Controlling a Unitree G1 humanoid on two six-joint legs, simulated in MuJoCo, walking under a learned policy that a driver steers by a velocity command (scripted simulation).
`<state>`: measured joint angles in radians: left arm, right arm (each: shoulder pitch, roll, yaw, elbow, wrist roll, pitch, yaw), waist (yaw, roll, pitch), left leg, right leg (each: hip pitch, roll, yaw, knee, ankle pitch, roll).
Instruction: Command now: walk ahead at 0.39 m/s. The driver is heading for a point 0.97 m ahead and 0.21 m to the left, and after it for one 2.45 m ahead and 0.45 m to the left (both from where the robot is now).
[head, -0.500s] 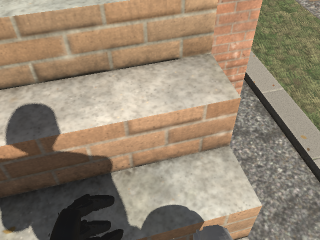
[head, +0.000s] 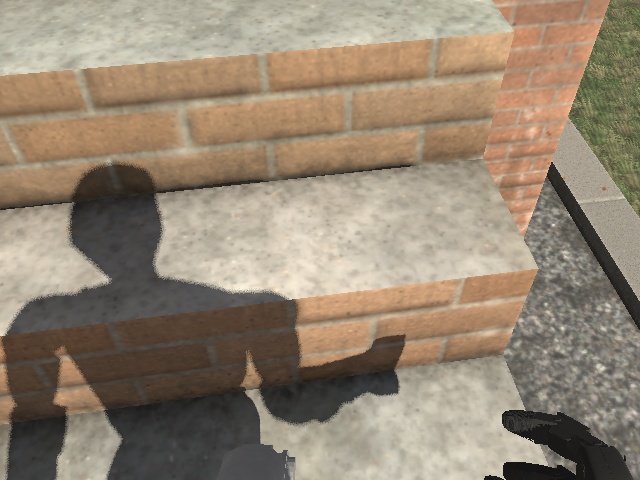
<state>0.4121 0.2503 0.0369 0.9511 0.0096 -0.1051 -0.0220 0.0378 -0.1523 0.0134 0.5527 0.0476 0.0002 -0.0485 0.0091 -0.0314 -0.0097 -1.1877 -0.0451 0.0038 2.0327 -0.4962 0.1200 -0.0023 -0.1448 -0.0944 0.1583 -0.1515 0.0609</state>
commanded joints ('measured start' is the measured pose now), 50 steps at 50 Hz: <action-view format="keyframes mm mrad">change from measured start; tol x64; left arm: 1 -148 211 28 -118 -84 -30 37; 23 525 -101 -22 72 89 194 -80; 50 -245 260 38 -233 39 105 -89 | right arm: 1 134 -54 16 -63 5 6 8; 23 -399 -60 56 -115 -26 -23 108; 50 441 -166 2 45 -31 20 136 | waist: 1 -164 -187 -86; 50 -166 1 -90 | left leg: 1 737 3 96 -661 32 32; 6 811 161 -860 -1607 -719 186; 23 -385 189 -131 -950 -283 -110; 28 293 -41 -127 -12 -188 -185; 50 422 -118 -66 -474 -155 -143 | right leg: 1 -299 -134 -20 -85 1384 -226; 7 -606 285 331 1681 21 -113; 25 -389 96 -57 38 431 -238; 31 -211 -500 818 4 348 -584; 50 -490 -69 2 220 -244 -236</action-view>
